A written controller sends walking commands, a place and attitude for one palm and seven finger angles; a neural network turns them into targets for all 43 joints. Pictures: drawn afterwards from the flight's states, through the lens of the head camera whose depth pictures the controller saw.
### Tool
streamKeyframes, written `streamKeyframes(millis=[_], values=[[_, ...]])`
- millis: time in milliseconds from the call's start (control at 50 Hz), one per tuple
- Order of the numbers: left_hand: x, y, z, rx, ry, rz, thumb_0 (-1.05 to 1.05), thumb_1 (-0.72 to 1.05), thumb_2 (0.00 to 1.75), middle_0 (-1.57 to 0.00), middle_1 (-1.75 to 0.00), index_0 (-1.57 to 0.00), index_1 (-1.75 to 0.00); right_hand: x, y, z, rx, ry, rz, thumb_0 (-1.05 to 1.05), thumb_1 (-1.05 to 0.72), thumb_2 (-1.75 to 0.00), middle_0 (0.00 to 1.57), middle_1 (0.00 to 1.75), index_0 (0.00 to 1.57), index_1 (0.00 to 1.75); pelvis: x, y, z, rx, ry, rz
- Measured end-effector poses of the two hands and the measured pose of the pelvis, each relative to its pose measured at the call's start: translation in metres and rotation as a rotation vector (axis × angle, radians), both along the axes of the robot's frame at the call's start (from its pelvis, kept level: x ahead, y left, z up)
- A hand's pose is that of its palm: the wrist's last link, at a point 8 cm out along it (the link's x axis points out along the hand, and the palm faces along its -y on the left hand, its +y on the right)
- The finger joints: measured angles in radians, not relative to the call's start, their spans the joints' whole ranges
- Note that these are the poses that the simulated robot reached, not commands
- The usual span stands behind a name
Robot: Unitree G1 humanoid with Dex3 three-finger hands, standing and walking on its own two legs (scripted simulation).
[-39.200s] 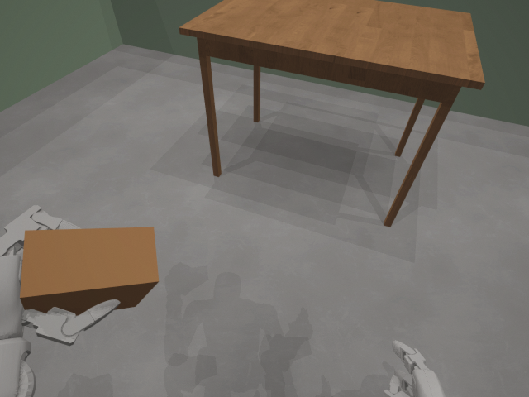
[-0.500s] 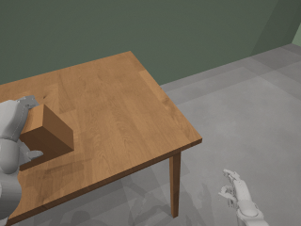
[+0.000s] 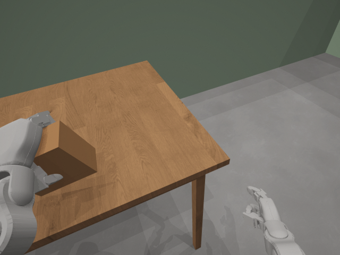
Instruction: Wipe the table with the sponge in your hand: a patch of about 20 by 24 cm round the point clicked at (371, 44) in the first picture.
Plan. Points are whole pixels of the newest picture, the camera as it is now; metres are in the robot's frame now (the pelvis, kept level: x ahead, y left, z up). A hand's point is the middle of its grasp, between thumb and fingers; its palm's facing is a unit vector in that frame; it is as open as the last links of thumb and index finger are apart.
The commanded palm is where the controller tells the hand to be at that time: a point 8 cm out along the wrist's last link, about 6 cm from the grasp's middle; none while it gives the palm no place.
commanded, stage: bring the sponge back beside the body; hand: left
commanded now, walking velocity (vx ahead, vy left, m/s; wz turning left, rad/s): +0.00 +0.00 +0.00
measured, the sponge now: (56, 164) +0.21 +0.29 +0.15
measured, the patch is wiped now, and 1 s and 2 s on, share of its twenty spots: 1.00 1.00 1.00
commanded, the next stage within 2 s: step back with the hand held close in 0.88 s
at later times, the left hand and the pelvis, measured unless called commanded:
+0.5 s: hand (55, 151) +0.21 +0.27 +0.20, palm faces +0.33 -0.18 -0.93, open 10.1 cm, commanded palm +0.15 +0.28 +0.26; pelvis +0.00 -0.01 +0.00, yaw -1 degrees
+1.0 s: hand (66, 154) +0.21 +0.25 +0.19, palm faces +0.31 -0.18 -0.93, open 10.1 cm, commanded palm +0.16 +0.25 +0.24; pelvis +0.00 -0.03 +0.00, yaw -1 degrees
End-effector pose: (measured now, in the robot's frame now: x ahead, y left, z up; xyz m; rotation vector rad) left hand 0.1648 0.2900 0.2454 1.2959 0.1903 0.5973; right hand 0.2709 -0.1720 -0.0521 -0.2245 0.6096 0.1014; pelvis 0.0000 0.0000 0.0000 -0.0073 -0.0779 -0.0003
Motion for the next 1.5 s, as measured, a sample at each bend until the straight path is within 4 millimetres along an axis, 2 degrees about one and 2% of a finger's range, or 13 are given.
streamKeyframes(millis=[180,280,1020,1060,1100,1160,1240,1320,1400,1500], values=[[0.006,-0.002,0.001,-0.004,-0.017,0.007,-0.01,-0.51,1.05,-0.72,-1.33,-0.75,-1.32,-0.004,0.003,0.001,0.017,0.005,0.003,0.01,-0.90,-0.90,0.20,0.30,0.20,0.30,-0.002,0.000,0.000,0.001,-0.003,-0.008],[0.009,-0.009,-0.002,-0.025,-0.016,-0.010,-0.01,-0.52,1.05,-0.72,-1.33,-0.75,-1.32,-0.007,0.001,0.000,0.021,0.006,0.000,0.01,-0.90,-0.90,0.20,0.30,0.20,0.30,-0.003,-0.001,0.000,0.003,-0.001,-0.010],[0.012,-0.043,-0.009,-0.026,-0.004,-0.004,-0.01,-0.52,1.05,-0.72,-1.33,-0.75,-1.32,-0.010,-0.035,-0.001,0.023,-0.008,-0.034,0.01,-0.90,-0.90,0.20,0.30,0.20,0.30,-0.003,-0.026,-0.002,0.015,-0.009,-0.017],[0.018,-0.042,-0.014,-0.306,-0.098,-0.149,-0.01,-0.52,1.05,-0.72,-1.33,-0.75,-1.32,-0.013,-0.037,0.002,0.036,-0.026,-0.033,0.01,-0.90,-0.90,0.20,0.30,0.20,0.30,-0.004,-0.028,-0.003,0.002,0.016,0.003],[0.022,-0.043,-0.020,-0.496,-0.199,-0.289,-0.01,-0.52,1.05,-0.72,-1.33,-0.75,-1.32,-0.024,-0.043,0.003,0.039,-0.033,-0.051,0.01,-0.90,-0.90,0.20,0.30,0.20,0.30,-0.003,-0.031,-0.004,-0.009,0.053,0.022],[0.016,-0.052,-0.023,-0.609,-0.340,-0.444,-0.01,-0.51,1.05,-0.72,-1.33,-0.75,-1.32,-0.049,-0.059,-0.004,0.000,0.016,-0.113,0.01,-0.90,-0.90,0.20,0.30,0.20,0.30,-0.001,-0.033,-0.007,-0.012,0.090,0.026],[0.004,-0.058,-0.018,-0.642,-0.470,-0.557,-0.01,-0.51,1.05,-0.72,-1.33,-0.75,-1.32,-0.093,-0.088,-0.024,-0.088,0.145,-0.221,0.01,-0.90,-0.90,0.20,0.30,0.20,0.30,-0.003,-0.030,-0.009,-0.007,0.112,0.029],[-0.006,-0.047,-0.012,-0.602,-0.537,-0.579,-0.01,-0.51,1.05,-0.72,-1.33,-0.75,-1.32,-0.139,-0.110,-0.041,-0.142,0.257,-0.308,0.01,-0.90,-0.90,0.20,0.30,0.20,0.30,-0.012,-0.025,-0.012,-0.010,0.113,0.032],[-0.016,-0.032,-0.014,-0.584,-0.565,-0.565,-0.01,-0.51,1.05,-0.72,-1.33,-0.75,-1.32,-0.176,-0.116,-0.047,-0.154,0.297,-0.363,0.01,-0.90,-0.90,0.20,0.30,0.20,0.30,-0.026,-0.019,-0.014,-0.022,0.105,0.027],[-0.036,-0.025,-0.022,-0.605,-0.578,-0.595,-0.01,-0.51,1.05,-0.72,-1.34,-0.75,-1.33,-0.205,-0.106,-0.046,-0.159,0.276,-0.375,0.01,-0.90,-0.90,0.20,0.30,0.20,0.30,-0.047,-0.009,-0.016,-0.037,0.095,0.022]])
